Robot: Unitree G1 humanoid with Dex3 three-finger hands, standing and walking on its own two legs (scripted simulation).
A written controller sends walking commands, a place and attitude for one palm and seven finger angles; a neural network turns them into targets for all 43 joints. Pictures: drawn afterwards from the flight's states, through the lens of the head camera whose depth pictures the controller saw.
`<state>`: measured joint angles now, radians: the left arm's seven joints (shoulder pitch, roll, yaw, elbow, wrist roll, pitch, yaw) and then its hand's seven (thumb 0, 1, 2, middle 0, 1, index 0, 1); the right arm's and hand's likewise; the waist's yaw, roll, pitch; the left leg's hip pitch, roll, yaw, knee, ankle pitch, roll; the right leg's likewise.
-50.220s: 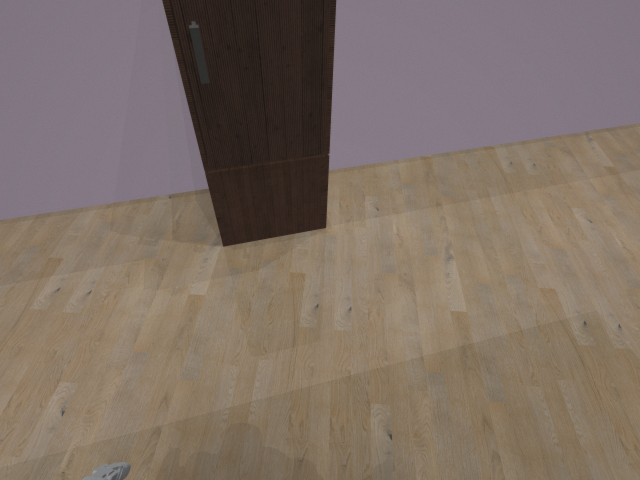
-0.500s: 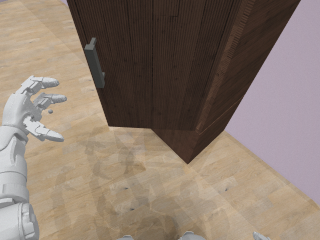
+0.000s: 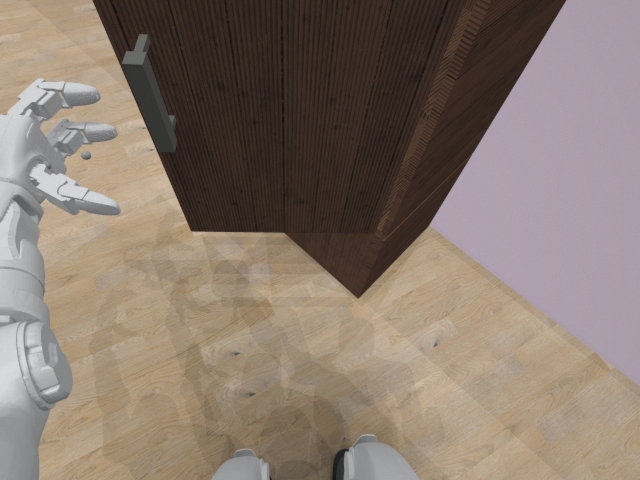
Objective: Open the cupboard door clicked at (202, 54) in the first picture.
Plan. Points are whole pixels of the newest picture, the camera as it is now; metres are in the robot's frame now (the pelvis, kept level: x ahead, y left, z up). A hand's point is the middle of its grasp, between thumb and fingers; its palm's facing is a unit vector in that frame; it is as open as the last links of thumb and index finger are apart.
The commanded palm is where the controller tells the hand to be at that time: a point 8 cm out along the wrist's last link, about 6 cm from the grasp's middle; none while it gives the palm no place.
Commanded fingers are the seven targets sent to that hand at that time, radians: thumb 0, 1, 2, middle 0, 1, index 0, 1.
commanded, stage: move the hooked fingers beside the handle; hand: left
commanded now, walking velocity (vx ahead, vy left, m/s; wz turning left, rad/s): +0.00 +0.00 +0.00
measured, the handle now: (156, 96) +0.58 +0.20 +0.09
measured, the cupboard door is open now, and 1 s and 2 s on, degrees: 45 45 45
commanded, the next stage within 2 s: slide the fingers in behind the handle in 1.50 s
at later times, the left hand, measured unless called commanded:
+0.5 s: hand (96, 107) +0.55 +0.26 +0.10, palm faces -0.03 -1.00 -0.01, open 14.0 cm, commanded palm +0.53 +0.30 +0.09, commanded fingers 0.00 -0.50 0.30 -0.30 -1.20 -0.30 -1.20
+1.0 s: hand (92, 119) +0.53 +0.26 +0.09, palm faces -0.05 -1.00 -0.02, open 14.0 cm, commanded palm +0.52 +0.30 +0.09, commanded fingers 0.00 -0.50 0.30 -0.30 -1.20 -0.30 -1.20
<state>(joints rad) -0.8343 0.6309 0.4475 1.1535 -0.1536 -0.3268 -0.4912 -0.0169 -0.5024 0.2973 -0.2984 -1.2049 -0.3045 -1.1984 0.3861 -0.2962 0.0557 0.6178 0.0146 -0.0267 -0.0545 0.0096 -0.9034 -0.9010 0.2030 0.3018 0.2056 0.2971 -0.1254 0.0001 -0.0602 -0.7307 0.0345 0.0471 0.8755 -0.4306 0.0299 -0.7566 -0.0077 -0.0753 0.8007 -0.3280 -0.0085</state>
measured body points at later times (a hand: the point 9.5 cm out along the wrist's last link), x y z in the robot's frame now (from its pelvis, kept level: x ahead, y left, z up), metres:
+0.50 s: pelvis +0.01 +0.00 -0.01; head +0.17 +0.03 +0.41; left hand +0.54 +0.31 +0.10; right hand -0.03 -0.27 -0.10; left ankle -0.01 +0.10 -0.70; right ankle +0.03 -0.12 -0.70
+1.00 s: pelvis +0.03 +0.01 +0.00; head +0.17 +0.04 +0.42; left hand +0.53 +0.32 +0.10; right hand +0.02 -0.25 -0.10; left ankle -0.01 +0.10 -0.70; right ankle +0.03 -0.12 -0.70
